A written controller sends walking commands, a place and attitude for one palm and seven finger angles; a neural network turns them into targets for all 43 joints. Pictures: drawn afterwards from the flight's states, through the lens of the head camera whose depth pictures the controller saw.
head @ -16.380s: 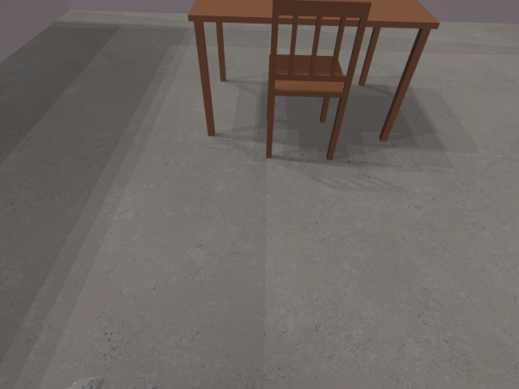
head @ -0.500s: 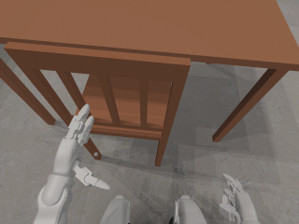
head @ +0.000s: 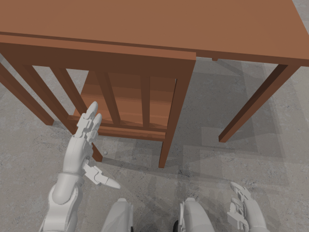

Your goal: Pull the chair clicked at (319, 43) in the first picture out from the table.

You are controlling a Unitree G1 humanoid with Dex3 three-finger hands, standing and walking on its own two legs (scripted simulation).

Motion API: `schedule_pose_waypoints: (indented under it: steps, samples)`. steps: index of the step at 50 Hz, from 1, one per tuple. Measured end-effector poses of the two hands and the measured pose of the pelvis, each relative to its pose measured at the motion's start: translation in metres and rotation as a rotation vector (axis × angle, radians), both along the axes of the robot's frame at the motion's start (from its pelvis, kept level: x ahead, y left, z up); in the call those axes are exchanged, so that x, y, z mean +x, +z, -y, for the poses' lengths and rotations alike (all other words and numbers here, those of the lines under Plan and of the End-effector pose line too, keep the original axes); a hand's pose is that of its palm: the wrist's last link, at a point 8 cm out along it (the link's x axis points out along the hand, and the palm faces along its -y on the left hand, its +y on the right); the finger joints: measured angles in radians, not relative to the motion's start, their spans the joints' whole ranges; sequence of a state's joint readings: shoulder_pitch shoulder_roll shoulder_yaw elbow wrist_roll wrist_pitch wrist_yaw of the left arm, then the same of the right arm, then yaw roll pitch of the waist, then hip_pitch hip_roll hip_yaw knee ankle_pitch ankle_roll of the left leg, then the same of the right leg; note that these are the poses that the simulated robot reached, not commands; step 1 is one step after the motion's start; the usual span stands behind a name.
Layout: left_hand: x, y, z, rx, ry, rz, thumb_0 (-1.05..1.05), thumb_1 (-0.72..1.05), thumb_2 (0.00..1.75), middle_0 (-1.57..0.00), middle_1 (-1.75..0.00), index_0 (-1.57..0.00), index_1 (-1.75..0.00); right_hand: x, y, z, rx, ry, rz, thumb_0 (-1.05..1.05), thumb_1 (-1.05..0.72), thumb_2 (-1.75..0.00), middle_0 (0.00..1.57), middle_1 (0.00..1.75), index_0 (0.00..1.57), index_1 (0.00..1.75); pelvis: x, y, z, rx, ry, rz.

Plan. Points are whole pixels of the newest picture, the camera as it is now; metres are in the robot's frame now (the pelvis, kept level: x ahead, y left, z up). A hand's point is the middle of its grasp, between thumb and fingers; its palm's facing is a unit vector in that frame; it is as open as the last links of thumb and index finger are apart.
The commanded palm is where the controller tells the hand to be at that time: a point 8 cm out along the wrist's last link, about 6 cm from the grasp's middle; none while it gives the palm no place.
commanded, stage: aim the fingers beside a spindle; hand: left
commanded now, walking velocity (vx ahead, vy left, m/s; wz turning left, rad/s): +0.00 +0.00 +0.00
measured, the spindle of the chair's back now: (110, 100) +0.46 +0.14 +0.01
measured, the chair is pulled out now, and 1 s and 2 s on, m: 0.00 0.00 0.00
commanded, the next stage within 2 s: push the fingers through the gap in 0.48 s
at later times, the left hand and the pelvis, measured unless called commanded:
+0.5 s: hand (102, 152) +0.30 +0.13 +0.03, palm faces -0.12 -0.99 -0.02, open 16.9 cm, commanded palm +0.29 +0.19 +0.03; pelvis +0.00 +0.01 +0.00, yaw +0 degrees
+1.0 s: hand (106, 139) +0.33 +0.13 +0.03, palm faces -0.12 -0.99 -0.03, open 16.9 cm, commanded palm +0.32 +0.18 +0.03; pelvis +0.00 +0.01 +0.00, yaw +0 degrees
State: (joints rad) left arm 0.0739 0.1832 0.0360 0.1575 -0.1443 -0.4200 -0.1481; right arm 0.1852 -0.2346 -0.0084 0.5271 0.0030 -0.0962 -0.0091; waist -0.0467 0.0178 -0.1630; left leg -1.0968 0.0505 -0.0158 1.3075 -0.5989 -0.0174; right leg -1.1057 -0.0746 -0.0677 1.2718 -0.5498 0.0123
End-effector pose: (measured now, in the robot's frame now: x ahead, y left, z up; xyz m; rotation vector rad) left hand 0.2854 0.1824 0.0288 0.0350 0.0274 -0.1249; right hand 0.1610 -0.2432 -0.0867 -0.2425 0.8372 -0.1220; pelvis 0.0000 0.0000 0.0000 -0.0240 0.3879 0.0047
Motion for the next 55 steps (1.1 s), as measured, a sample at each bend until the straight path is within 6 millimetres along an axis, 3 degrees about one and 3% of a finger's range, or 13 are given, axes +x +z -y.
schedule_pose_waypoints:
  steps: [34, 43, 55]
  samples:
    - [0.000, 0.003, -0.005, -0.006, -0.003, -0.009, -0.01, -0.50, 0.30, -0.06, -0.08, -0.06, -0.08, 0.001, 0.003, -0.012, 0.007, 0.004, -0.012, 0.01, -0.90, -0.89, 0.20, 0.30, 0.20, 0.30, 0.002, 0.004, -0.009, -0.008, 0.002, -0.001]
    - [0.020, -0.001, -0.001, 0.000, -0.004, 0.007, -0.01, -0.50, 0.30, -0.06, -0.08, -0.06, -0.08, -0.001, -0.002, -0.010, 0.000, 0.002, -0.029, 0.01, -0.90, -0.89, 0.20, 0.30, 0.20, 0.30, 0.000, 0.000, -0.007, -0.007, 0.002, -0.006]
    - [0.038, 0.002, -0.003, -0.001, 0.007, 0.002, -0.01, -0.50, 0.30, -0.06, -0.08, -0.06, -0.08, -0.018, -0.002, -0.003, -0.001, -0.028, -0.080, 0.01, -0.90, -0.89, 0.20, 0.30, 0.20, 0.30, 0.001, 0.005, -0.006, -0.003, -0.003, -0.006]
